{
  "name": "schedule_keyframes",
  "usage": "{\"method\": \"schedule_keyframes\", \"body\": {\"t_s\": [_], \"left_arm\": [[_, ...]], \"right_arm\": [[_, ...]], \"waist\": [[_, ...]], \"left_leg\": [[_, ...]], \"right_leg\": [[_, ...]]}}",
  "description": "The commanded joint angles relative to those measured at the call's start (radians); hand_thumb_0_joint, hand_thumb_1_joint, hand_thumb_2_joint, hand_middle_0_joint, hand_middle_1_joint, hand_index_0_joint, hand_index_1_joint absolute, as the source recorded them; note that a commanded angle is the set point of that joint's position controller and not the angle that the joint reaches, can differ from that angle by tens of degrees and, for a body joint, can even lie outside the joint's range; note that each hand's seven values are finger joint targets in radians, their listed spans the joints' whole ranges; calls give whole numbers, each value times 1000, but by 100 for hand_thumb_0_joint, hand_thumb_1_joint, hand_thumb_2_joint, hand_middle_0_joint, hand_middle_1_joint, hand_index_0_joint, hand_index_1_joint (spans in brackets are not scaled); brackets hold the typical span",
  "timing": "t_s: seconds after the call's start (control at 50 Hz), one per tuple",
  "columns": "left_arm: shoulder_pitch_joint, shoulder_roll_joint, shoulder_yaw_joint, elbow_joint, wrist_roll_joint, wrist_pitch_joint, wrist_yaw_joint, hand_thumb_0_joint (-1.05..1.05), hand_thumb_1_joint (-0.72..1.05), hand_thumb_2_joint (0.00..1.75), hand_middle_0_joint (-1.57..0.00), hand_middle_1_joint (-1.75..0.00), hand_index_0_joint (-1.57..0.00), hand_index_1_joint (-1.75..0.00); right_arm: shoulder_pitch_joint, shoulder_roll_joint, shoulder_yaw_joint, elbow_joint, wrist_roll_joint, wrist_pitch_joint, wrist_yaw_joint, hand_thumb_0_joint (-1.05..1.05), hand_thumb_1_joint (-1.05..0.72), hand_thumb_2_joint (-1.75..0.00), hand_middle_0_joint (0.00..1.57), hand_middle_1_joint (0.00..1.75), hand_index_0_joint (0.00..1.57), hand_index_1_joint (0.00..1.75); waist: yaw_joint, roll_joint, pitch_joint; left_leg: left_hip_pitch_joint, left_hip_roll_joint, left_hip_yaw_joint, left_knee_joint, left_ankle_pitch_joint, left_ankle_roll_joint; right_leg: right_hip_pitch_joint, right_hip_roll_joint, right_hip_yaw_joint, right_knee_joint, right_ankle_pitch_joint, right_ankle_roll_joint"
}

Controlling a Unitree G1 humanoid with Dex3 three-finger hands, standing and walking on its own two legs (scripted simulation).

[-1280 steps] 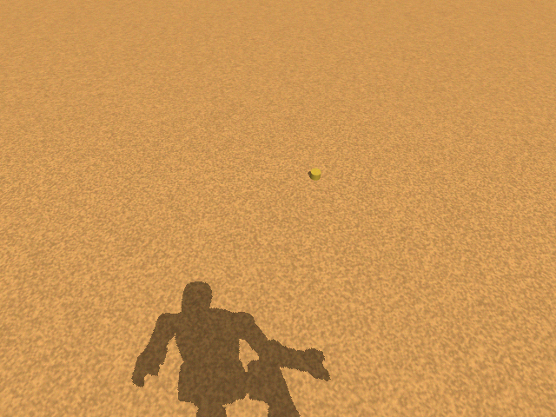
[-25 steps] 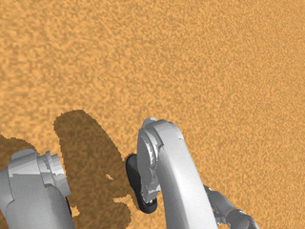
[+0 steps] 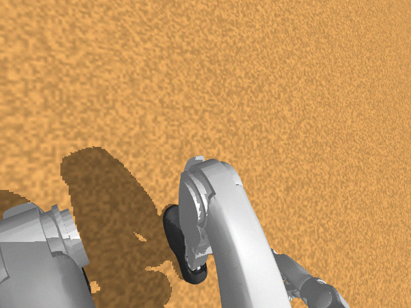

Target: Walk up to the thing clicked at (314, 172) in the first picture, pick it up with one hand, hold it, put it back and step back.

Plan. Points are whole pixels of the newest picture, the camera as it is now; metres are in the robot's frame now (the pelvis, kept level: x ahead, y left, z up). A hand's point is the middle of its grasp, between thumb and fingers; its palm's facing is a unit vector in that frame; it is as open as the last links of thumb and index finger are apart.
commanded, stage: rest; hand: left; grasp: from above
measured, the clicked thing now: out of the picture +0.42 +0.37 -0.27
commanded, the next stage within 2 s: open in 0.04 s
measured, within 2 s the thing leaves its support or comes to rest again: neither
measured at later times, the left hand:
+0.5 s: hand out of the picture +0.40 +0.36 -0.25, palm faces -0.45 -0.17 -0.88, open 10.1 cm
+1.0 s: hand out of the picture +0.40 +0.36 -0.25, palm faces -0.45 -0.18 -0.88, open 14.1 cm
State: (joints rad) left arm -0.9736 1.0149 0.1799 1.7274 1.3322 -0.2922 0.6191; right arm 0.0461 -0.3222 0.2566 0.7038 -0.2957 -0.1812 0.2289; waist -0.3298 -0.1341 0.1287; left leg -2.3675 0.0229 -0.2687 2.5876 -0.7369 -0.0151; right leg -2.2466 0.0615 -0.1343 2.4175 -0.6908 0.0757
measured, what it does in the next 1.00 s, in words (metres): stands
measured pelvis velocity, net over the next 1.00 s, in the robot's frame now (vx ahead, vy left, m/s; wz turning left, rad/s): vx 0.00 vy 0.00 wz -0.01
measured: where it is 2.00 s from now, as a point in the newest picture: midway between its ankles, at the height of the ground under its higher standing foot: (139, 284)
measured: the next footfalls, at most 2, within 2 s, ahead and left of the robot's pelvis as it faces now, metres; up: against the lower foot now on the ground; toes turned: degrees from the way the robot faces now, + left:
none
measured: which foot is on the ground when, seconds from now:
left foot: down 0.00-1.00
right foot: down 0.00-1.00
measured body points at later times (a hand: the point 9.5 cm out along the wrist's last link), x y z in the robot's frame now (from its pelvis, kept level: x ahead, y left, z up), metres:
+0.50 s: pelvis +0.00 +0.00 +0.00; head +0.26 +0.14 +0.34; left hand +0.42 +0.36 -0.20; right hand +0.08 -0.26 -0.06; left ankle +0.06 +0.13 -0.26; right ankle +0.11 -0.13 -0.26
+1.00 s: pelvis +0.00 +0.00 +0.00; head +0.26 +0.15 +0.33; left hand +0.42 +0.37 -0.20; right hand +0.08 -0.25 -0.06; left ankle +0.06 +0.13 -0.26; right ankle +0.11 -0.13 -0.26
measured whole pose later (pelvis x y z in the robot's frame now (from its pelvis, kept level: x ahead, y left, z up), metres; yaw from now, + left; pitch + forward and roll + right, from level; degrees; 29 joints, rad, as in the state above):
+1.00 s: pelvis +0.00 +0.00 +0.00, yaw -1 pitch +27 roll -15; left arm -0.98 1.05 0.16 1.73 1.31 -0.29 0.62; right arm 0.04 -0.33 0.29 0.69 -0.30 -0.21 0.25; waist -0.34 -0.15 0.15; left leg -2.36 0.02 -0.28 2.59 -0.73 -0.01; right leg -2.23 0.07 -0.15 2.41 -0.68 0.08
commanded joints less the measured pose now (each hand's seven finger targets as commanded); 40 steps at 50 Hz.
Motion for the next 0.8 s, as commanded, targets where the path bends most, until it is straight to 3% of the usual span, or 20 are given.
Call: {"method": "schedule_keyframes", "body": {"t_s": [0.0,0.02,0.12,0.18,0.22,0.26,0.3,0.32,0.38,0.44,0.46,0.6,0.62,0.66,0.7,0.72,0.78], "left_arm": [[-228,249,-5,-70,-19,-2,32,0,71,38,-98,-54,-106,-46],[-222,258,3,-72,-22,-4,33,0,70,37,-97,-56,-105,-47],[-208,266,-7,-44,-22,-8,31,0,71,38,-98,-56,-106,-48],[-221,256,-24,-55,-25,-8,32,0,47,40,-75,-57,-82,-50],[-212,275,-6,-64,-29,-6,35,0,31,40,-64,-58,-71,-51],[-212,286,4,-69,-35,-11,43,0,16,43,-58,-59,-64,-53],[-223,267,-11,-55,-34,-8,40,0,6,48,-52,-61,-57,-56],[-220,286,4,-70,-33,-10,45,0,2,52,-50,-63,-54,-59],[-226,264,-25,-71,-19,-7,43,0,-8,61,-44,-68,-46,-66],[-223,293,6,-89,-22,-11,58,0,-16,69,-39,-71,-39,-71],[-225,260,-29,-60,-17,-6,52,0,-18,71,-37,-74,-37,-73],[-221,284,0,-87,-27,0,53,0,-35,85,-26,-81,-24,-82],[-212,258,-25,-58,-20,7,46,0,-37,86,-25,-82,-22,-84],[-224,261,-26,-63,-26,9,42,0,-41,88,-20,-85,-19,-87],[-241,302,9,-108,-39,5,47,0,-45,92,-17,-88,-15,-90],[-231,289,-8,-98,-34,5,43,0,-46,94,-16,-89,-14,-91],[-220,266,-20,-75,-35,7,35,0,-52,98,-12,-91,-8,-94]], "right_arm": [[175,-324,-86,7,3,-2,-12,0,-90,-90,20,30,20,30],[170,-323,-86,5,3,-1,-14,0,-90,-90,20,30,20,30],[163,-329,-72,-6,3,-9,-11,0,-90,-90,20,30,20,30],[158,-332,-71,-6,1,-13,-10,0,-90,-90,20,30,20,30],[173,-336,-69,-7,5,-14,-10,0,-90,-90,20,30,20,30],[158,-333,-66,-5,4,-14,-11,0,-89,-90,20,30,20,30],[157,-316,-49,-7,3,-15,-7,0,-90,-90,20,30,20,30],[162,-333,-57,-5,-1,-11,-10,0,-89,-90,20,30,20,30],[145,-337,-65,-11,-1,-11,-12,0,-89,-90,20,30,20,30],[158,-337,-61,-5,-2,-8,-13,0,-89,-90,20,30,20,30],[147,-332,-60,-7,-3,-14,-9,0,-89,-90,20,30,20,30],[157,-343,-65,-1,-3,-22,-3,0,-89,-90,20,30,20,30],[149,-338,-65,-5,-8,-26,0,0,-89,-90,20,30,20,30],[147,-327,-49,-7,-4,-28,4,0,-89,-90,20,30,20,30],[154,-352,-66,-5,3,-28,1,0,-89,-90,20,30,20,30],[134,-347,-65,-8,5,-30,1,0,-89,-90,20,30,20,30],[147,-334,-53,-9,-1,-29,6,0,-89,-90,20,30,20,30]], "waist": [[-45,501,-600],[-34,491,-612],[-39,483,-579],[-44,471,-584],[-39,469,-606],[-29,500,-607],[-44,478,-585],[-39,494,-602],[-40,511,-600],[-31,515,-622],[-47,503,-580],[-32,551,-611],[-44,553,-588],[-54,517,-581],[-35,537,-606],[-28,560,-594],[-47,503,-587]], "left_leg": [[486,18,124,-259,240,21],[493,22,121,-268,241,21],[478,19,118,-268,220,22],[470,21,122,-253,209,26],[492,20,119,-257,238,25],[493,23,112,-273,231,18],[474,24,108,-261,223,19],[483,22,107,-278,224,19],[497,25,106,-272,222,16],[499,25,109,-272,245,16],[479,23,116,-254,220,20],[534,26,97,-290,245,5],[528,25,104,-282,237,6],[498,26,105,-261,236,14],[517,24,104,-283,243,11],[519,24,101,-287,237,7],[484,27,104,-266,231,16]], "right_leg": [[311,32,-135,-179,278,-88],[330,40,-134,-194,276,-88],[318,37,-142,-188,258,-87],[327,39,-133,-195,256,-83],[344,39,-136,-197,280,-82],[335,41,-143,-190,265,-88],[326,38,-148,-184,262,-84],[331,41,-149,-190,261,-87],[316,43,-144,-182,261,-90],[345,44,-142,-188,282,-89],[319,41,-139,-183,268,-86],[315,39,-154,-174,275,-91],[303,39,-153,-169,274,-91],[321,40,-150,-177,282,-85],[324,38,-151,-183,279,-88],[305,36,-147,-172,267,-93],[332,42,-146,-186,275,-85]]}}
